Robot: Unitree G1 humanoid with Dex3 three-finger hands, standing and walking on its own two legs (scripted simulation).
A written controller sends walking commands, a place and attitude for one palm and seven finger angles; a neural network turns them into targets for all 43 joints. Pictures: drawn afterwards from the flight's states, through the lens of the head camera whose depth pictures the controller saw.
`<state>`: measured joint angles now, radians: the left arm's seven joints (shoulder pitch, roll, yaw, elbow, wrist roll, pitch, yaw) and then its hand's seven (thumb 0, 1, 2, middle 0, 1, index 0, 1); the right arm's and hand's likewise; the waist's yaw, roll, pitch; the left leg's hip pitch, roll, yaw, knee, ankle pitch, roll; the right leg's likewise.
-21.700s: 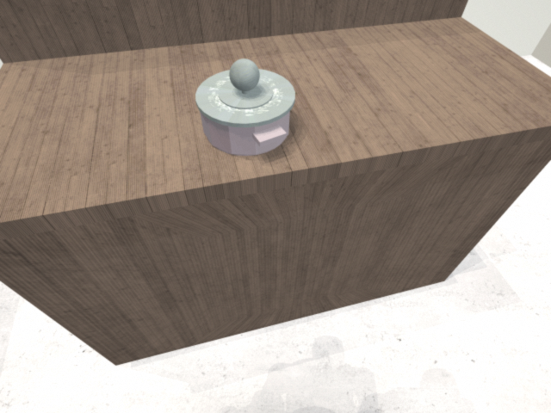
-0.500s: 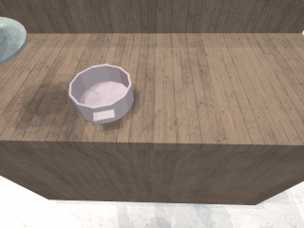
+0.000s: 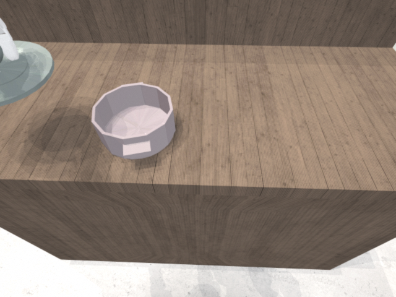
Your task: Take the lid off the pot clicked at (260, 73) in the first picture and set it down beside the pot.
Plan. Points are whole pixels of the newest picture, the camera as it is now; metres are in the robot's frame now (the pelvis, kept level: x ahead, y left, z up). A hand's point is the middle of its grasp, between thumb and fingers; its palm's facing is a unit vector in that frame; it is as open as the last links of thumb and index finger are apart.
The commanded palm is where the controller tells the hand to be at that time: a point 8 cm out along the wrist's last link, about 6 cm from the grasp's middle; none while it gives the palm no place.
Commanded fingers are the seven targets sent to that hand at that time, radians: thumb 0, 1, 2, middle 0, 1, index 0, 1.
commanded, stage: lower the lid onto the table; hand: left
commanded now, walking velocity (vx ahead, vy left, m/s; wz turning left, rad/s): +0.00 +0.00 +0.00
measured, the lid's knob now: out of the picture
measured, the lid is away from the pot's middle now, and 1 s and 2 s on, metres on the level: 0.21 0.22 0.22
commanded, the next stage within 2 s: none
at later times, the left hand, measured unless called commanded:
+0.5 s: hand (1, 70) +0.45 +0.32 +0.23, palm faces -0.30 -0.15 -0.94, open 7.4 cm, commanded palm +0.46 +0.34 +0.30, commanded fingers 0.00 0.44 1.26 -0.94 -0.85 -0.96 -0.87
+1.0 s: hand (3, 92) +0.44 +0.34 +0.20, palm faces -0.37 -0.15 -0.92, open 7.4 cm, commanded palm +0.46 +0.34 +0.27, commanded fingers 0.00 0.44 1.26 -0.94 -0.85 -0.96 -0.87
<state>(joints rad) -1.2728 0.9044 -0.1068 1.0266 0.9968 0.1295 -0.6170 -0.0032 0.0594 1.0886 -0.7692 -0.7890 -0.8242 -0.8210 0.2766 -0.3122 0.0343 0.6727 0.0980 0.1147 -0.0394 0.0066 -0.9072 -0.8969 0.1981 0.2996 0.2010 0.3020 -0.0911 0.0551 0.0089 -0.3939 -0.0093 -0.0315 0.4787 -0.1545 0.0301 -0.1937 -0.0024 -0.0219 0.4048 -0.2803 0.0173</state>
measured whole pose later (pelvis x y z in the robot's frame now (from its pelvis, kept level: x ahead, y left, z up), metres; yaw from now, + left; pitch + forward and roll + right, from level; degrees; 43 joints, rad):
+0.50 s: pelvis +0.00 +0.00 +0.00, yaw -1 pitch +5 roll -2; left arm -1.21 0.91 -0.07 1.07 0.98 0.06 -0.59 0.00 0.06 1.09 -0.77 -0.79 -0.82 -0.82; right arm 0.30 -0.32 0.03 0.68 0.10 0.12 -0.04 0.01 -0.91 -0.90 0.20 0.30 0.20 0.30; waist -0.11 0.05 0.00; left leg -0.41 0.00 -0.02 0.50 -0.17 0.03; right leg -0.21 0.00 -0.01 0.41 -0.29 0.02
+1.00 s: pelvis +0.00 +0.01 +0.00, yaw +0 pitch +6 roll -2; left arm -1.15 0.89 -0.09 1.09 0.96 0.03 -0.57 0.00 0.07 1.09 -0.76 -0.79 -0.82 -0.82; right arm 0.30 -0.31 0.02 0.68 0.10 0.14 -0.04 0.01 -0.91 -0.90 0.20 0.30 0.20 0.30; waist -0.10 0.04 -0.01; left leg -0.45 0.00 -0.03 0.53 -0.18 0.04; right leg -0.24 0.00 -0.02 0.43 -0.29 0.02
